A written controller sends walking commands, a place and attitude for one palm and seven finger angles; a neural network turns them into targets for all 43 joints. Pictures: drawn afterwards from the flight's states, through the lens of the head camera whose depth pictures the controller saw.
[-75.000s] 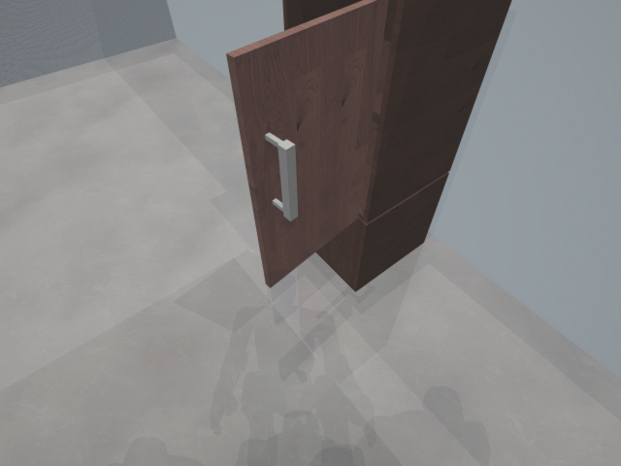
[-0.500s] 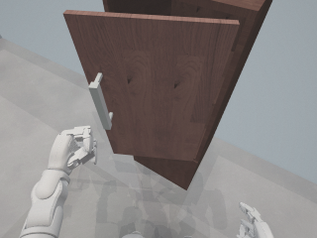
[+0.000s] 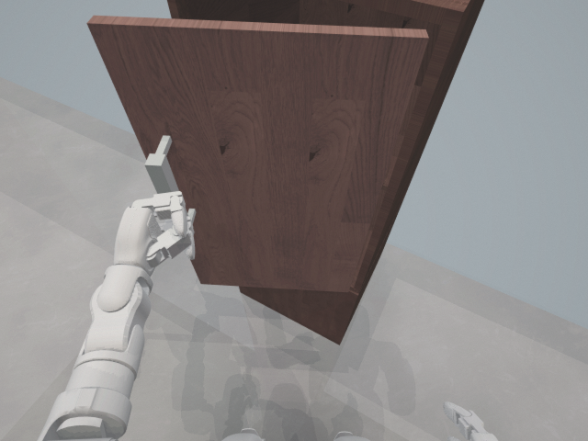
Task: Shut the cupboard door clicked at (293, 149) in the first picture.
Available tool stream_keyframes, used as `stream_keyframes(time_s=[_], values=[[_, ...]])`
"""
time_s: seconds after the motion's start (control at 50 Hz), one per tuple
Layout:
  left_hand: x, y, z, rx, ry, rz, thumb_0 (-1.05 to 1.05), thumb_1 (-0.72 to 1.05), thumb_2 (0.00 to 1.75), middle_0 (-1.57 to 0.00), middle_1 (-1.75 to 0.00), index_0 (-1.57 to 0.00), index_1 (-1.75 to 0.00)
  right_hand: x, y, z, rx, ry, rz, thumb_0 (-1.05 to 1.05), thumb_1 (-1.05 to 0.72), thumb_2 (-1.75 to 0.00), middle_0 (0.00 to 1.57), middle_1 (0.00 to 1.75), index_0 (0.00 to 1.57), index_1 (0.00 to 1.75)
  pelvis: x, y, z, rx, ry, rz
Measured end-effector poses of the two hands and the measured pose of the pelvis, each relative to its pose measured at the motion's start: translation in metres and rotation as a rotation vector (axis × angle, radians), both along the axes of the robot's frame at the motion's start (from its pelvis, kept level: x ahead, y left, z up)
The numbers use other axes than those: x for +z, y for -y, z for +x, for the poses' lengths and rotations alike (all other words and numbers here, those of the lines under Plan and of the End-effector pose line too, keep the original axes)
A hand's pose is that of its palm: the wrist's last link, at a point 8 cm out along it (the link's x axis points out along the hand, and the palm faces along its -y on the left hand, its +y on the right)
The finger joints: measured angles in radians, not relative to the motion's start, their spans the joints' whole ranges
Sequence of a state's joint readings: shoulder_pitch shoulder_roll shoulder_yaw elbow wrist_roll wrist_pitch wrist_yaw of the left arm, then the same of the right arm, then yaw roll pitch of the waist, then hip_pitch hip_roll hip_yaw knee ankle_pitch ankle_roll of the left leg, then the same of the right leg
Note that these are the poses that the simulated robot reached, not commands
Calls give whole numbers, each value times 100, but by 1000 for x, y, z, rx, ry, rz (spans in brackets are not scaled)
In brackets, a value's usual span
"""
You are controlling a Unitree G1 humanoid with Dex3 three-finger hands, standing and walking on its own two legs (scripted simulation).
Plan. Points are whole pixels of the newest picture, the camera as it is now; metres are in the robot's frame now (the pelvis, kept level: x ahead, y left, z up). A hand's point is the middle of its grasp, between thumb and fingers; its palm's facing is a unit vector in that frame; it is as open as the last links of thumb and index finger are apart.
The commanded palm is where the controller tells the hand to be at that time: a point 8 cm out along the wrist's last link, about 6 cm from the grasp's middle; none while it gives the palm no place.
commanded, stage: bring the fist close to the handle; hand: left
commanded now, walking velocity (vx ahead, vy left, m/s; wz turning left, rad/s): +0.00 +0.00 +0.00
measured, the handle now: (176, 193) +0.45 +0.19 +0.06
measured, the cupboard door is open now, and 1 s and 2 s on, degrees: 25 16 0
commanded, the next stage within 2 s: push the door shut along its arc in 0.26 s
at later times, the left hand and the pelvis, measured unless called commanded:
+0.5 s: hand (187, 236) +0.37 +0.16 +0.07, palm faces -0.06 -1.00 -0.04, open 3.1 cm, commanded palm +0.36 +0.21 +0.07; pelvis -0.01 +0.00 +0.00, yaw +0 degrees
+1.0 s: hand (188, 205) +0.42 +0.16 +0.07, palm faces -0.17 -0.98 -0.03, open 3.1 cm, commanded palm +0.43 +0.19 +0.07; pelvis -0.02 +0.01 -0.01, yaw +2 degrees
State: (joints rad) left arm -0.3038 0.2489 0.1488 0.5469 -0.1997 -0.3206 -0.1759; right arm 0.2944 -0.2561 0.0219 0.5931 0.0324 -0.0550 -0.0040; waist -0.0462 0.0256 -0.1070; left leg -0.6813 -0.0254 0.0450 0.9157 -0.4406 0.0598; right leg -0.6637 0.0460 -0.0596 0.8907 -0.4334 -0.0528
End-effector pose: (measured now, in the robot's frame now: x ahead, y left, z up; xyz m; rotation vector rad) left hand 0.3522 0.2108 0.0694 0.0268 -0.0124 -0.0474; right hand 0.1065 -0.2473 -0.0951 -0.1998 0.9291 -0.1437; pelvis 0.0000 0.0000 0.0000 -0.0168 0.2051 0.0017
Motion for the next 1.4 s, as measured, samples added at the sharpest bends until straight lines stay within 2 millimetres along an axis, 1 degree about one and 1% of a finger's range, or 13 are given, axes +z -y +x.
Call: stream_keyframes(time_s=[0.16,0.32,0.4,0.46,0.58,0.68,0.8,1.0,1.2,1.4], values=[[-4,-2,-7,11,-5,2,2,90,90,-129,-150,-130,-150,0,3,-10,-15,-28,-3,1,-91,-90,20,30,20,30,2,0,0,-3,4,1],[-2,1,-10,0,9,3,2,90,90,-130,-150,-130,-150,0,2,-5,-6,-12,-5,1,-91,-90,20,30,20,30,1,0,-4,2,9,-1],[-4,-1,-7,8,-6,3,2,90,90,-130,-150,-130,-150,2,0,-1,1,1,-5,1,-91,-90,20,30,20,30,1,0,-6,3,10,0],[-2,-1,-3,-3,0,12,2,90,90,-130,-150,-130,-150,2,-1,1,6,12,-6,1,-91,-90,20,30,20,30,0,0,-7,7,9,-2],[0,-2,12,-42,-7,16,2,89,90,-131,-150,-130,-150,-1,0,-4,8,-9,-15,1,-91,-90,20,30,21,30,-2,0,-10,14,2,-5],[0,-5,21,-63,-17,14,2,89,90,-132,-150,-132,-150,-5,2,-16,1,-45,-21,1,-91,-90,20,30,21,30,-4,-2,-11,19,-7,-8],[0,-7,31,-85,-17,13,2,88,90,-133,-150,-133,-150,-11,4,-35,-10,-103,-33,1,-91,-90,20,30,21,30,-7,-3,-15,26,-18,-12],[1,-9,60,-125,-31,11,2,89,90,-132,-150,-134,-150,-18,8,-68,-44,-182,-66,1,-91,-90,20,30,21,30,-14,-7,-24,34,-58,-27],[0,1,90,-172,-40,8,2,90,90,-131,-150,-134,-150,-24,7,-98,-72,-266,-84,1,-91,-90,20,30,21,30,-21,-14,-25,34,-104,-37],[0,13,118,-220,-55,15,2,90,90,-130,-150,-132,-150,-25,2,-114,-101,-327,-86,1,-91,-90,20,30,21,30,-25,-18,-19,32,-141,-46]])
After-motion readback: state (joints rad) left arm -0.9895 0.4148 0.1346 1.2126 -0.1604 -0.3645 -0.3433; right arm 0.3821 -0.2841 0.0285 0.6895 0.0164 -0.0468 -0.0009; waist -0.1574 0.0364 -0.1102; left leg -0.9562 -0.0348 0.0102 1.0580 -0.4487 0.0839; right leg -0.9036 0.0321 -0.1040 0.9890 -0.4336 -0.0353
